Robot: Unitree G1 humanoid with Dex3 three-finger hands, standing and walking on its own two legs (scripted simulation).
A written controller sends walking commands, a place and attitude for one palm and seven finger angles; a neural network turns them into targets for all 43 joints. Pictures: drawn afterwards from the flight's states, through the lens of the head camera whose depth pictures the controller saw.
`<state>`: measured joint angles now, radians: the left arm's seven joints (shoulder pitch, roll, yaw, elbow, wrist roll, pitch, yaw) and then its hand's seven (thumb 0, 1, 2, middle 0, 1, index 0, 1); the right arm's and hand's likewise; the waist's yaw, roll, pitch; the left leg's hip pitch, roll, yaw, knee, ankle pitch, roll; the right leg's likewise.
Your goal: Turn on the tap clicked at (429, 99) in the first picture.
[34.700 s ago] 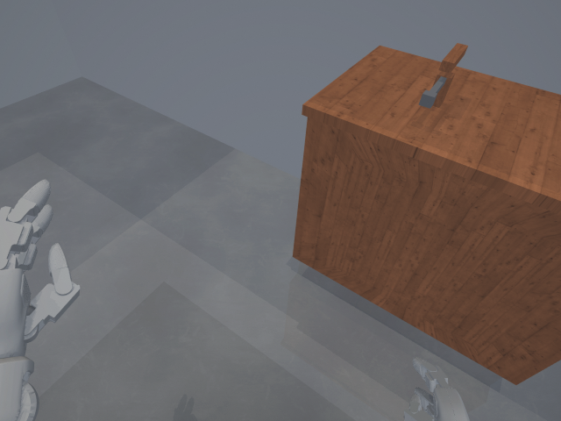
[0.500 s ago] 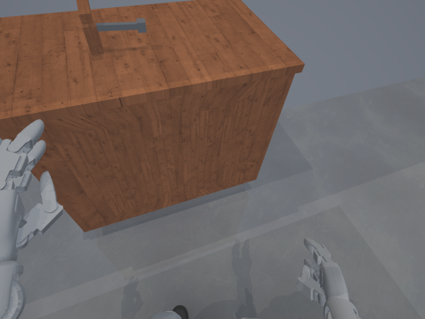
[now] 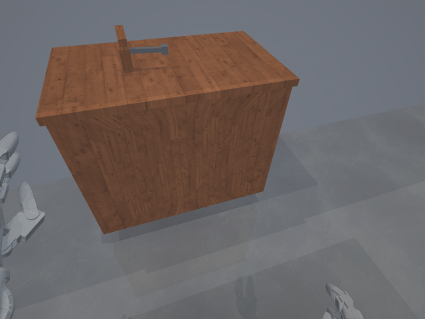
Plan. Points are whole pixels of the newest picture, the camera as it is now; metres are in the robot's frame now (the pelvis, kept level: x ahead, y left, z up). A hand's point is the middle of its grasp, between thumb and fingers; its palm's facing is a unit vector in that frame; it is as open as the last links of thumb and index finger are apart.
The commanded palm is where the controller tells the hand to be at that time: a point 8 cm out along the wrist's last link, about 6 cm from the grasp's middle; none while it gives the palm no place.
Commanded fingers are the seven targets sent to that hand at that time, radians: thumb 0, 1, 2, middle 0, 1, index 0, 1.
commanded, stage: stop stepping back and stand still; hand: left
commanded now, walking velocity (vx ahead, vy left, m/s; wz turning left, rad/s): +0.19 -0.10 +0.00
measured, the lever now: (164, 49) +0.96 +0.20 +0.10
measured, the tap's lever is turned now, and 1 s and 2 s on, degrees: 81 81 81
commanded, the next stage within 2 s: stand and check the lever's angle in 0.18 s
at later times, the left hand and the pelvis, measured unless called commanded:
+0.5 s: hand (35, 208) +0.22 +0.25 +0.18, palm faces +0.47 -0.79 -0.40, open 7.4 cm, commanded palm +0.17 +0.28 +0.18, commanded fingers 0.00 0.90 0.90 -0.20 -0.30 -0.20 -0.30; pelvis +0.01 +0.00 +0.00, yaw +1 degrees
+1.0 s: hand (47, 206) +0.24 +0.26 +0.15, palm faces +0.42 -0.83 -0.38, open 7.4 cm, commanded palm +0.19 +0.29 +0.18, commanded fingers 0.00 0.90 0.90 -0.20 -0.30 -0.20 -0.30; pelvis +0.03 +0.01 +0.01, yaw +1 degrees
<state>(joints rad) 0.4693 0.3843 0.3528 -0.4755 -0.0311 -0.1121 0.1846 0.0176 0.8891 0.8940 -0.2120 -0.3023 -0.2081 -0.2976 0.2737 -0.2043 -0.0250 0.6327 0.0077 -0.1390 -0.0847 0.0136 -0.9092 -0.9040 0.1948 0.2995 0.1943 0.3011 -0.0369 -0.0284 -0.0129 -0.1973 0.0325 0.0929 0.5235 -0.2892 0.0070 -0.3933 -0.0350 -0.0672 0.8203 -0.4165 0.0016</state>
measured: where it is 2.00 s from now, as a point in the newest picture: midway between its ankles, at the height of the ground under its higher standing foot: outside the picture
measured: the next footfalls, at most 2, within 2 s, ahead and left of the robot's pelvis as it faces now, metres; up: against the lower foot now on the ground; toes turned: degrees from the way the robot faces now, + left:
none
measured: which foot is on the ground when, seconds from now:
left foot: down 0.00-1.00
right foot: down 0.00-1.00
